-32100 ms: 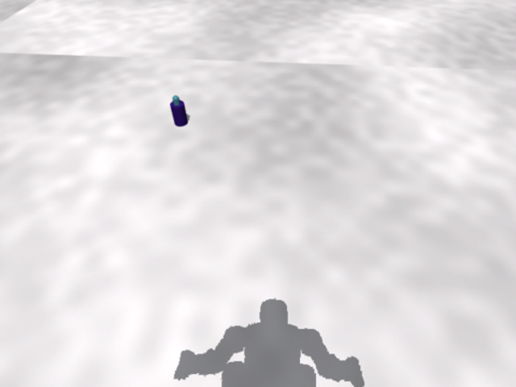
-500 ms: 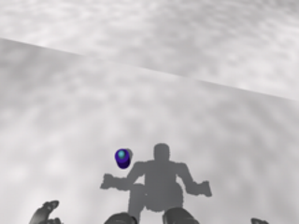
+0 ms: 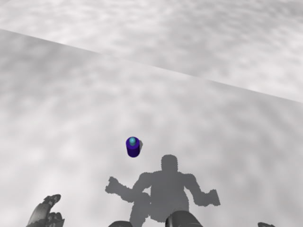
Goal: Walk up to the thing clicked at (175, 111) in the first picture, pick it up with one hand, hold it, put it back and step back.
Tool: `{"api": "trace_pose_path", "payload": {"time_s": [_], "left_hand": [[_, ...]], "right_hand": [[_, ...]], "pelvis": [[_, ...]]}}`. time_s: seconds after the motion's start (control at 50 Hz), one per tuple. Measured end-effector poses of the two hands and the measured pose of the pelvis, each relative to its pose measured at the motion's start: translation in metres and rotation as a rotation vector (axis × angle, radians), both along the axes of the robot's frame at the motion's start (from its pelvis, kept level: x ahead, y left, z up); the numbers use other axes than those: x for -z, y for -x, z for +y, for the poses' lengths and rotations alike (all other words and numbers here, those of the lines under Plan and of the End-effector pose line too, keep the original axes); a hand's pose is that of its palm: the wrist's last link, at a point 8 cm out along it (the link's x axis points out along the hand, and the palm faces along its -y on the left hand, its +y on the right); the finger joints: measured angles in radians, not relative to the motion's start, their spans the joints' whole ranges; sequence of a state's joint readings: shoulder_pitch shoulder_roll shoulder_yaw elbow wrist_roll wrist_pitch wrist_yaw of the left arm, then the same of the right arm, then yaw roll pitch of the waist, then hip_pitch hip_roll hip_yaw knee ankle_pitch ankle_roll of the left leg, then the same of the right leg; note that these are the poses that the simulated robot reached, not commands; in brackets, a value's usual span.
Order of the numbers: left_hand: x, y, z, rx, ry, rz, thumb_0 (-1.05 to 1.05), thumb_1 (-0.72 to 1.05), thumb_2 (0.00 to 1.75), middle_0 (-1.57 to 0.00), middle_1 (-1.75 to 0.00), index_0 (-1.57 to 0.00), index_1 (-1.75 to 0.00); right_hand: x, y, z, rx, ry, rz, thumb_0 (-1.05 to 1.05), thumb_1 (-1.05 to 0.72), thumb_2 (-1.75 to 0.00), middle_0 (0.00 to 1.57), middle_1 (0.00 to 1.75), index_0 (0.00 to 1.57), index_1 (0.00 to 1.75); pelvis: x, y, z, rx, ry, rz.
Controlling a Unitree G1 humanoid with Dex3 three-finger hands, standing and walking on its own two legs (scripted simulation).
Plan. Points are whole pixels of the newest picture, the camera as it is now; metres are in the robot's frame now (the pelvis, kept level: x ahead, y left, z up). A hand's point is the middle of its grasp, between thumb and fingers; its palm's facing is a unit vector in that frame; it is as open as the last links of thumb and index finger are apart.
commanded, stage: step back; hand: left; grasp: from the side
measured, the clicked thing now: (133, 145) +0.60 +0.14 -0.66
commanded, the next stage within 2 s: none
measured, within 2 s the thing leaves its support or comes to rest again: neither
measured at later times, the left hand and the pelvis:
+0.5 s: hand out of the picture -0.07 +0.23 -0.13, palm faces -0.06 -0.91 -0.40, open 7.4 cm; pelvis -0.16 -0.03 +0.00, yaw -4 degrees
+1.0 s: hand out of the picture -0.23 +0.21 -0.15, palm faces -0.07 -0.91 -0.40, open 7.4 cm; pelvis -0.34 -0.07 -0.01, yaw -4 degrees
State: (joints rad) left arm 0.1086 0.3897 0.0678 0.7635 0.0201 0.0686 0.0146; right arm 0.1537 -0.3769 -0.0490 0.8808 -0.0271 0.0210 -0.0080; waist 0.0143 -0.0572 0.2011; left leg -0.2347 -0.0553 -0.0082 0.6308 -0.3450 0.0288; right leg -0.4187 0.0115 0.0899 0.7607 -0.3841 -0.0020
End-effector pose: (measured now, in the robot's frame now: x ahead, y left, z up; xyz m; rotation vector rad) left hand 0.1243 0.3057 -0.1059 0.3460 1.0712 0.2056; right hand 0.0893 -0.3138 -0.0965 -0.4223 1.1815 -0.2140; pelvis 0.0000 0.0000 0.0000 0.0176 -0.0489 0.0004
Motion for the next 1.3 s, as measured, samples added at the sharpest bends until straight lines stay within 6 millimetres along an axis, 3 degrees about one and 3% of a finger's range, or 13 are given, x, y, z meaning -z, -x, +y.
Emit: {"api": "trace_pose_path", "payload": {"time_s": [0.1,0.22,0.36,0.46,0.58,0.66,0.76,0.9,1.02,1.14,1.3], "left_hand": [[0.001,0.037,0.002,-0.023,0.018,0.045,0.01,0.9,0.9,-0.2,-0.3,-0.2,-0.3],[0.004,0.088,0.0,-0.008,0.006,0.105,0.01,0.9,0.9,-0.2,-0.3,-0.2,-0.3],[0.007,0.145,-0.018,0.025,-0.03,0.13,0.01,0.9,0.9,-0.2,-0.3,-0.2,-0.3],[-0.007,0.189,-0.034,0.017,-0.028,0.127,0.01,0.9,0.9,-0.2,-0.3,-0.2,-0.3],[-0.016,0.203,-0.033,0.014,-0.046,0.054,0.01,0.9,0.9,-0.21,-0.3,-0.2,-0.3],[-0.007,0.206,-0.026,0.021,-0.032,-0.029,0.01,0.9,0.9,-0.21,-0.3,-0.2,-0.3],[-0.003,0.235,-0.029,0.006,-0.009,-0.012,0.01,0.9,0.9,-0.2,-0.3,-0.2,-0.3],[0.0,0.303,-0.041,0.019,-0.007,0.057,0.01,0.9,0.9,-0.2,-0.3,-0.2,-0.3],[0.006,0.374,-0.06,0.024,-0.041,0.114,0.01,0.9,0.9,-0.2,-0.3,-0.2,-0.3],[-0.012,0.452,-0.077,-0.03,-0.053,0.159,0.01,0.9,0.9,-0.21,-0.3,-0.2,-0.3],[-0.02,0.502,-0.07,-0.093,-0.069,0.075,0.01,0.9,0.9,-0.21,-0.3,-0.2,-0.3]], "right_hand": [[-0.017,0.031,0.006,0.005,0.005,-0.013,0.0,-0.9,-0.9,0.21,0.3,0.21,0.3],[-0.022,0.054,-0.002,0.014,0.016,-0.083,0.0,-0.9,-0.9,0.21,0.3,0.21,0.3],[-0.002,0.096,-0.033,0.027,-0.001,-0.14,0.0,-0.9,-0.9,0.21,0.3,0.21,0.3],[0.005,0.144,-0.043,0.074,-0.021,-0.093,0.0,-0.9,-0.9,0.21,0.3,0.21,0.3],[0.008,0.209,-0.041,0.066,-0.022,-0.001,0.0,-0.91,-0.9,0.21,0.3,0.21,0.3],[0.013,0.249,-0.034,0.043,0.0,0.056,0.0,-0.91,-0.9,0.21,0.3,0.21,0.3],[0.003,0.286,-0.026,0.032,-0.01,0.057,0.0,-0.9,-0.9,0.21,0.3,0.21,0.3],[-0.009,0.306,-0.044,0.021,0.012,-0.053,0.0,-0.9,-0.9,0.21,0.3,0.21,0.3],[0.005,0.329,-0.078,0.005,0.004,-0.134,0.0,-0.9,-0.9,0.21,0.3,0.21,0.3],[0.008,0.377,-0.093,0.027,-0.021,-0.086,0.0,-0.91,-0.9,0.21,0.3,0.21,0.3],[0.02,0.446,-0.089,-0.024,-0.041,0.064,0.0,-0.91,-0.9,0.21,0.3,0.21,0.3]], "pelvis": [[-0.011,0.025,0.0,0.01,0.036,0.005],[-0.01,0.062,-0.006,0.047,0.04,0.01],[0.007,0.116,-0.027,0.091,0.039,0.002],[-0.001,0.148,-0.033,0.076,0.007,-0.005],[-0.004,0.183,-0.033,0.031,-0.004,0.012],[0.007,0.212,-0.028,-0.012,-0.002,0.006],[-0.001,0.248,-0.031,-0.003,0.012,-0.008],[-0.004,0.299,-0.045,0.04,0.028,0.01],[0.011,0.353,-0.069,0.077,0.035,0.011],[-0.001,0.391,-0.083,0.046,-0.019,0.014],[-0.001,0.426,-0.086,-0.039,-0.007,0.013]]}}
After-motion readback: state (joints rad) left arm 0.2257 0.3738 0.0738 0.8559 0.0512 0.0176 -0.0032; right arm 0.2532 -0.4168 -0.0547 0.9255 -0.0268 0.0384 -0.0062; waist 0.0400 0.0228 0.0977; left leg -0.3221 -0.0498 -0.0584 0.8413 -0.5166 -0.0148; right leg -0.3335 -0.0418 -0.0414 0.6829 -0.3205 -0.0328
